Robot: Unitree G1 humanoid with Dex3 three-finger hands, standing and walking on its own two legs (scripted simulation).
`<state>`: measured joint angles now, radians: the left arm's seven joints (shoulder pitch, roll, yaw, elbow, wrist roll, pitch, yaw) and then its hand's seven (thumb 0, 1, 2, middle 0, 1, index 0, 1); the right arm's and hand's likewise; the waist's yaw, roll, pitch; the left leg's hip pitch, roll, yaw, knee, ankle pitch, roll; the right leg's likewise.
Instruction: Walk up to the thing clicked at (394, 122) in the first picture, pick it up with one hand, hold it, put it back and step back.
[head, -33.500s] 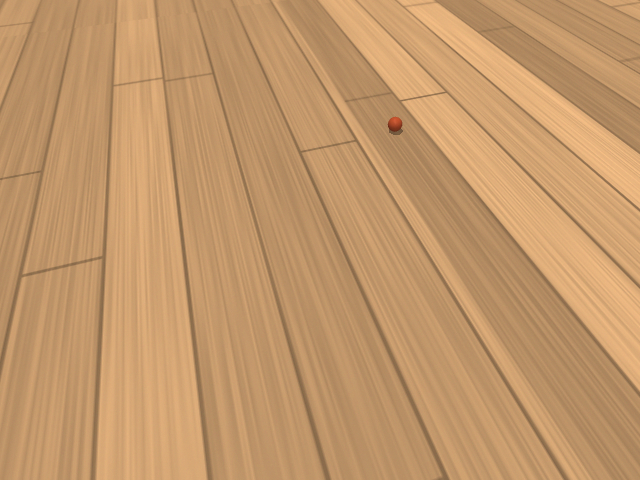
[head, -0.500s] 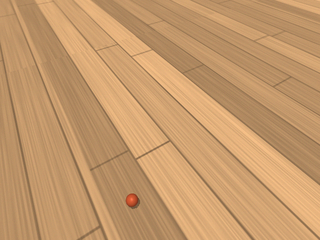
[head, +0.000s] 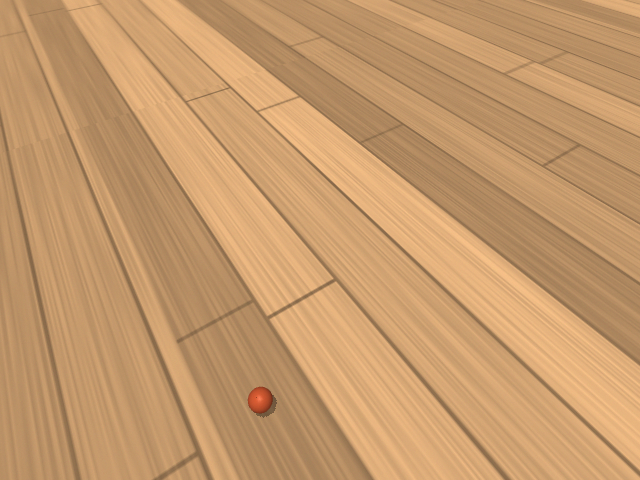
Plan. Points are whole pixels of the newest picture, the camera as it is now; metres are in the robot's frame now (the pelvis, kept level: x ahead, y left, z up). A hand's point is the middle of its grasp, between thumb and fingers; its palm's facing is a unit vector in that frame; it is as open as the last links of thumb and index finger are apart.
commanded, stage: stand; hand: left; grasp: from above
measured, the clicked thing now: (260, 399) +0.46 +0.22 -0.74
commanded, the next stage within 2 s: step back in 1.28 s
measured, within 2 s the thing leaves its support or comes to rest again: neither
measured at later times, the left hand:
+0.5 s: hand out of the picture +0.10 +0.23 -0.15, palm faces +0.01 -0.94 -0.33, open 7.4 cm
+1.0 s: hand out of the picture +0.09 +0.24 -0.15, palm faces -0.01 -0.94 -0.33, open 7.4 cm
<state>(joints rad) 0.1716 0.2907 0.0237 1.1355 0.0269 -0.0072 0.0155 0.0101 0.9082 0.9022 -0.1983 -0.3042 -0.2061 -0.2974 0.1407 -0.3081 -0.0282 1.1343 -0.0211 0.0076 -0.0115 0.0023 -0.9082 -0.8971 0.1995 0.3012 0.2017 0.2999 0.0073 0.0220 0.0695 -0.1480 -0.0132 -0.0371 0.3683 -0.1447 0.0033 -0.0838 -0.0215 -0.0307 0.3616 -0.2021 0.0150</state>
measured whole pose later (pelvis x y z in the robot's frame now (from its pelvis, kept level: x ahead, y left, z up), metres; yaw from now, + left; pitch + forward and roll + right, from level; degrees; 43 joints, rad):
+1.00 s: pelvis +0.02 -0.01 +0.00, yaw +0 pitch -3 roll +0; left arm 0.12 0.32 0.01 1.13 0.02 -0.01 0.00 0.01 0.91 0.90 -0.20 -0.30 -0.21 -0.30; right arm 0.11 -0.33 -0.01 1.15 -0.02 0.00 -0.01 0.00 -0.91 -0.90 0.20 0.30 0.20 0.30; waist 0.00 0.01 0.06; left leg -0.12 0.00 -0.04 0.32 -0.14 -0.01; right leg -0.06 -0.01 -0.03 0.31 -0.20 0.00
